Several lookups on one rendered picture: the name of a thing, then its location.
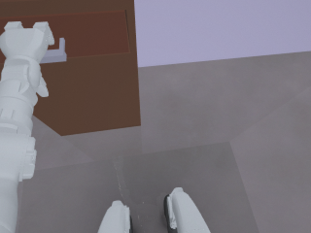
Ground left robot upper arm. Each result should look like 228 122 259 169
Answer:
0 132 37 233

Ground right robot shin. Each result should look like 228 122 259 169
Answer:
169 187 184 228

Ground cabinet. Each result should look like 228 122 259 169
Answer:
0 0 141 136

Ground left robot thigh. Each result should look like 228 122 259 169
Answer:
97 205 130 233

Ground robot left forearm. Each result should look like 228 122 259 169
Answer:
0 55 41 137

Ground left robot hand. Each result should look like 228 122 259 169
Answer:
0 21 54 97

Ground handle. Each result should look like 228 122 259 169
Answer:
40 38 67 64

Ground drawer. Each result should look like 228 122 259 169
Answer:
0 10 129 63

